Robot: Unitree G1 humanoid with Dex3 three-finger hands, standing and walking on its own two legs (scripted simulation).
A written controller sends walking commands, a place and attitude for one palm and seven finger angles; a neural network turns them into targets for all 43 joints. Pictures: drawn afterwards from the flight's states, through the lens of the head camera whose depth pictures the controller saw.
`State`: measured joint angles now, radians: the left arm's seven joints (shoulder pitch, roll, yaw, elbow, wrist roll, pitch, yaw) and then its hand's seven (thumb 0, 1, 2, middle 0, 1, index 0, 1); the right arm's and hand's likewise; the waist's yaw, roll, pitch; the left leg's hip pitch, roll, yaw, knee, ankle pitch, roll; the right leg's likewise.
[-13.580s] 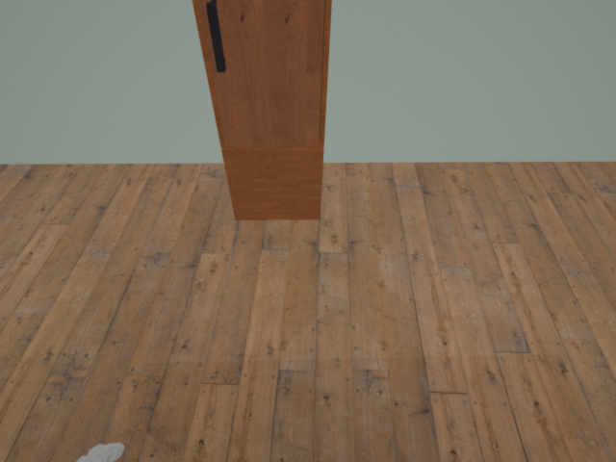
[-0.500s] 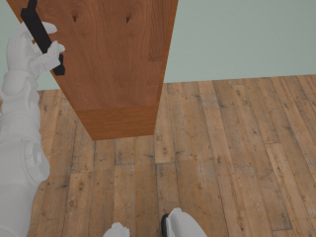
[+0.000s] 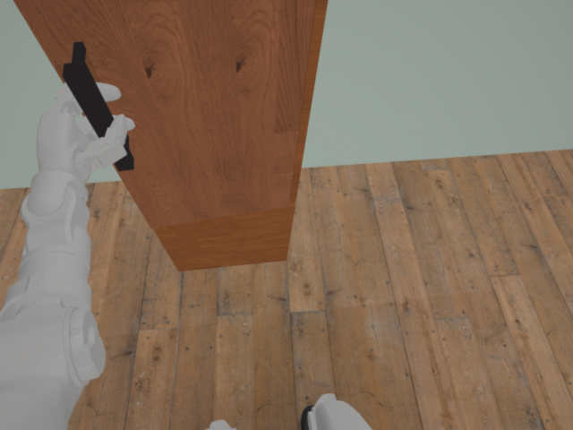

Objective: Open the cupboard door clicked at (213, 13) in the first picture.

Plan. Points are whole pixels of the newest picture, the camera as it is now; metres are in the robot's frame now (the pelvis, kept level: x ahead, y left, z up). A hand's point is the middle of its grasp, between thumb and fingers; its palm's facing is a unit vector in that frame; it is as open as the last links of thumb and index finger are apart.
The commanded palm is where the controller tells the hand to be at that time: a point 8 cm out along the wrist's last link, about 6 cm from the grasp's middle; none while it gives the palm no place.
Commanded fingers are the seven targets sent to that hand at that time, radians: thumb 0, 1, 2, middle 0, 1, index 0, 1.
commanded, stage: pull the door open along its arc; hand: left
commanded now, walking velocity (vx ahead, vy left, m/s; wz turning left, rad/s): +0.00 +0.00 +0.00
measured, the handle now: (104, 113) +0.54 +0.22 +0.09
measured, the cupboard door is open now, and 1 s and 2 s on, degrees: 5 51 53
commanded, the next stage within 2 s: open thumb and fingers to let go in 0.66 s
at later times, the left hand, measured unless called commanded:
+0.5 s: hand (204, 229) +0.35 +0.07 +0.10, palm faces +0.41 -0.91 +0.00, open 6.4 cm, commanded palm +0.28 +0.10 +0.09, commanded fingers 0.00 0.90 0.90 -0.40 -1.35 -0.40 -1.35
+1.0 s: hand (240, 251) +0.32 +0.03 +0.10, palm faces +0.44 -0.90 -0.04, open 7.2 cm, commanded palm +0.27 +0.07 +0.09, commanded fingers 0.00 -0.01 0.51 -0.34 -1.25 -0.34 -1.25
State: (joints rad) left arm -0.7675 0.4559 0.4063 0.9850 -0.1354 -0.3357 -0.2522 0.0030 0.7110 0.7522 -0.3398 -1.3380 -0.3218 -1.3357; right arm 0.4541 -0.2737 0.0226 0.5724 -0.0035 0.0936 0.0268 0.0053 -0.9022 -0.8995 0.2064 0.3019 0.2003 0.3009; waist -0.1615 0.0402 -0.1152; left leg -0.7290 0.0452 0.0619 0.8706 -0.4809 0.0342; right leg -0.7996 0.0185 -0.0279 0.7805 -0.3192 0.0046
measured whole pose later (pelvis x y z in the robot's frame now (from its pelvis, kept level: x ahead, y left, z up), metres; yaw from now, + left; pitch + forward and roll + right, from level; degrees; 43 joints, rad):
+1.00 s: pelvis +0.00 -0.06 +0.02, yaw +6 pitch +6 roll +1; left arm -0.08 -0.12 -0.19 0.18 0.07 -0.08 0.58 0.01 0.48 0.72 -0.36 -1.30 -0.37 -1.31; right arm 0.16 -0.19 0.00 0.61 -0.07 0.07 0.00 0.01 -0.90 -0.90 0.20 0.30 0.20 0.30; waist 0.00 0.05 -0.09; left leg -0.42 0.02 -0.03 0.72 -0.41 -0.04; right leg -0.50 -0.01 -0.11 0.74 -0.35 -0.07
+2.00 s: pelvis -0.04 -0.02 +0.01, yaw +4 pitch +4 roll +1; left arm -0.19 -0.02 -0.20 0.34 -0.08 -0.23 0.11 -0.01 -0.50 0.30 -0.16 -0.32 -0.12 -0.31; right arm 0.25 -0.22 0.03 0.58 -0.01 -0.05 -0.01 0.01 -0.90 -0.90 0.21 0.30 0.20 0.30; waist 0.00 0.04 -0.05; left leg -0.45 -0.02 0.03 0.77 -0.39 0.01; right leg -0.55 -0.04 -0.05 0.77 -0.30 -0.02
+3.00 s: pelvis -0.01 -0.03 +0.00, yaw +5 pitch +7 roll +0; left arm 0.41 0.13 -0.09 -0.24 -0.12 -0.21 -0.10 -0.01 -0.50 0.30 -0.15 -0.30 -0.15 -0.30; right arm 0.27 -0.23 0.03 0.48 0.00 -0.16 -0.03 0.01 -0.90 -0.90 0.21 0.30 0.20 0.30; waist 0.01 0.05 -0.08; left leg -0.52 0.01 -0.01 0.88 -0.49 -0.01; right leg -0.60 -0.02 -0.09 0.87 -0.40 -0.03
